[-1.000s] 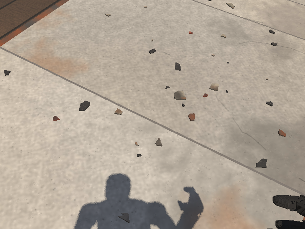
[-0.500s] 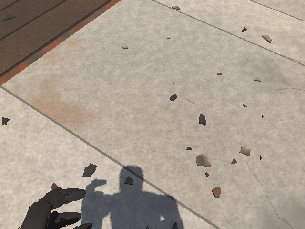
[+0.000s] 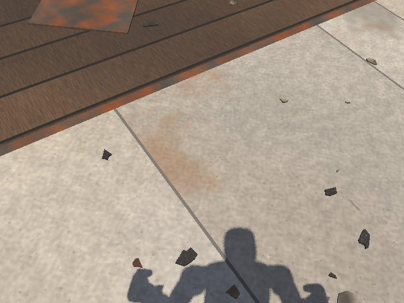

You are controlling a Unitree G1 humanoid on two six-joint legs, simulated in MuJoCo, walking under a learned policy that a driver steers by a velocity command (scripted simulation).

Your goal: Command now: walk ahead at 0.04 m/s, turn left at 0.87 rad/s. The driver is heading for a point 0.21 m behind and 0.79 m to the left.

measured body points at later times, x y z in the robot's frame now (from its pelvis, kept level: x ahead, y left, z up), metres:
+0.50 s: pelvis +0.14 +0.02 -0.01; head +0.16 +0.05 +0.44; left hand +0.21 +0.36 -0.08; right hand +0.37 -0.19 -0.09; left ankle +0.02 +0.12 -0.73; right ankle +0.22 -0.08 -0.74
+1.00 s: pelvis +0.40 +0.26 -0.04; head +0.42 +0.30 +0.41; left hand +0.19 +0.45 -0.16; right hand +0.72 +0.25 -0.13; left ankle +0.42 +0.35 -0.74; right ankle +0.36 -0.02 -0.60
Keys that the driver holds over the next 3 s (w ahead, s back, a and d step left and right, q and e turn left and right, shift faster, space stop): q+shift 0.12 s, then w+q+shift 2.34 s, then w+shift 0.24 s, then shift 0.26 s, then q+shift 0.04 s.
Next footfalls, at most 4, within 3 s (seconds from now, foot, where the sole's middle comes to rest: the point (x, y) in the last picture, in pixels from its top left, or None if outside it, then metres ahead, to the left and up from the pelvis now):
0.04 left None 0.06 0.12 -0.77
0.48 right None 0.25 -0.07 -0.77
0.92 left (69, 300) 0.44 0.39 -0.77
1.34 right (10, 192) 0.82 0.67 -0.77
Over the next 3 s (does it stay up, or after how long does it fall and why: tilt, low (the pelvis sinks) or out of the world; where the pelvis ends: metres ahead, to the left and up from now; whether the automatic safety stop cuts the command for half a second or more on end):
stays up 0.09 1.64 0.01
